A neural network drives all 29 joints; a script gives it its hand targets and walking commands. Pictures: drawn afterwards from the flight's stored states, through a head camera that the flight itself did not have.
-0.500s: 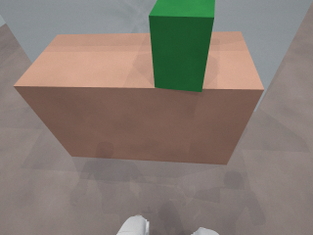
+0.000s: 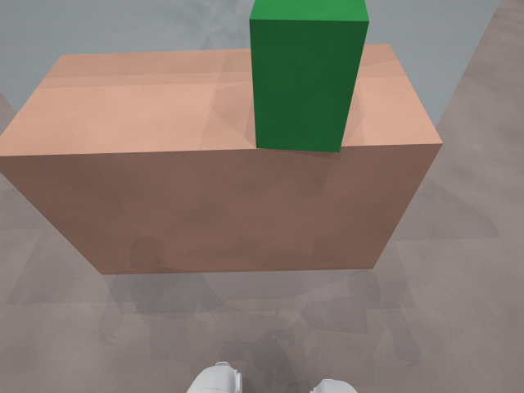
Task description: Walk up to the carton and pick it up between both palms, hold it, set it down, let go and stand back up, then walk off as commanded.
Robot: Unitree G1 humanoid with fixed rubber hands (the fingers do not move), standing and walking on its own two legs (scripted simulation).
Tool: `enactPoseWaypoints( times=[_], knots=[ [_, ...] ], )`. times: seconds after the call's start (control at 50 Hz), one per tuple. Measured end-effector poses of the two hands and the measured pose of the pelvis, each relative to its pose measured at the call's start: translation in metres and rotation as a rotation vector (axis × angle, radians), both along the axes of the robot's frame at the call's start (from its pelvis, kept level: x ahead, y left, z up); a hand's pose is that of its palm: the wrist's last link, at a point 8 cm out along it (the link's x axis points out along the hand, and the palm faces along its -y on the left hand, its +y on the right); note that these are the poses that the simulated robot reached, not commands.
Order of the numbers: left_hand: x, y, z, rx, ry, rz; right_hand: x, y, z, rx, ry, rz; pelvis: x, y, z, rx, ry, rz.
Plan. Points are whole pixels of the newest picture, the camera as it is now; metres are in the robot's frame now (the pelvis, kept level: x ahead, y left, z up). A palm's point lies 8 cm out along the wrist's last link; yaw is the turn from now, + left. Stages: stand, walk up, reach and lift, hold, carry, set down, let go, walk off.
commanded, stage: walk up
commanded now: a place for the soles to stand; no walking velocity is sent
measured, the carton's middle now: (303, 58) +0.79 -0.07 +0.09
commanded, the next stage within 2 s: none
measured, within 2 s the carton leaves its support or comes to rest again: neither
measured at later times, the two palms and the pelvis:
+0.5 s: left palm out of the picture +0.08 +0.33 -0.09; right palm out of the picture +0.09 -0.30 -0.11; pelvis +0.01 +0.00 +0.01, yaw -2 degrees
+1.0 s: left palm out of the picture +0.13 +0.28 -0.08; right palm (479, 305) +0.28 -0.36 -0.09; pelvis +0.15 -0.05 +0.02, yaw +4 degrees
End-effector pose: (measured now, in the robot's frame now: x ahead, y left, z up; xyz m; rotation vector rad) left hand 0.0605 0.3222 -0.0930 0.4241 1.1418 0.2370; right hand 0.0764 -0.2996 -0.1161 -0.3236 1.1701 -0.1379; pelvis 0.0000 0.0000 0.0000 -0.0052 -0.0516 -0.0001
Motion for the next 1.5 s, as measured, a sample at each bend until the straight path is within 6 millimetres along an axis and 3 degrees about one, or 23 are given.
enactPoseWaypoints(
  times=[0.3,0.44,0.56,0.62,0.68,0.76,0.86,1.0,1.1,1.16,1.3,1.42,1.5],
  knots=[
    [-0.007,-0.002,0.001,0.001,0.013,0.003,0.021,-0.001,0.007,-0.001,-0.071,0.008,-0.002,-0.001,0.001,0.003,-0.028,-0.003],
    [0.006,0.002,0.002,-0.001,0.023,-0.022,0.022,0.004,0.007,0.003,-0.080,-0.008,0.005,0.005,0.002,0.007,-0.026,-0.023],
    [0.027,0.000,0.016,0.010,0.008,-0.008,-0.001,-0.016,0.009,0.000,-0.029,-0.037,0.020,-0.011,0.009,0.022,-0.044,-0.037],
    [0.034,-0.008,0.025,0.027,-0.001,0.011,-0.001,-0.035,0.007,-0.001,-0.013,-0.043,0.031,-0.025,0.010,0.038,-0.055,-0.041],
    [0.027,-0.017,0.025,0.044,-0.009,0.050,0.016,-0.051,0.001,-0.002,0.000,-0.024,0.042,-0.041,0.005,0.040,-0.056,-0.018],
    [0.011,-0.034,0.027,0.026,0.058,0.103,0.059,-0.060,0.009,-0.005,-0.007,0.022,0.061,-0.053,0.012,0.030,-0.039,0.005],
    [0.020,-0.047,0.031,0.000,0.081,0.144,0.115,-0.066,0.025,-0.022,-0.027,0.076,0.095,-0.058,0.023,0.024,-0.035,0.045],
    [0.066,-0.044,0.016,-0.027,0.098,0.162,0.205,-0.056,0.028,-0.044,-0.071,0.119,0.153,-0.051,0.016,0.001,-0.017,0.071],
    [0.118,-0.043,-0.004,-0.067,0.132,0.143,0.263,-0.042,0.031,-0.049,-0.138,0.116,0.200,-0.040,0.008,0.028,-0.014,0.043],
    [0.163,-0.048,-0.002,-0.081,0.107,0.094,0.271,-0.044,0.035,-0.048,-0.134,0.092,0.225,-0.038,0.013,0.027,-0.024,0.038],
    [0.259,-0.061,0.013,-0.069,-0.017,0.026,0.267,-0.064,0.033,-0.048,-0.045,0.037,0.277,-0.051,0.020,0.050,-0.041,0.018],
    [0.319,-0.082,0.016,-0.027,-0.068,0.009,0.295,-0.091,0.011,-0.017,-0.040,0.003,0.324,-0.079,0.009,0.083,-0.073,-0.005],
    [0.332,-0.097,0.010,-0.018,-0.073,0.027,0.329,-0.103,-0.002,-0.006,-0.016,0.019,0.343,-0.096,0.000,0.048,-0.061,0.015]
  ],
)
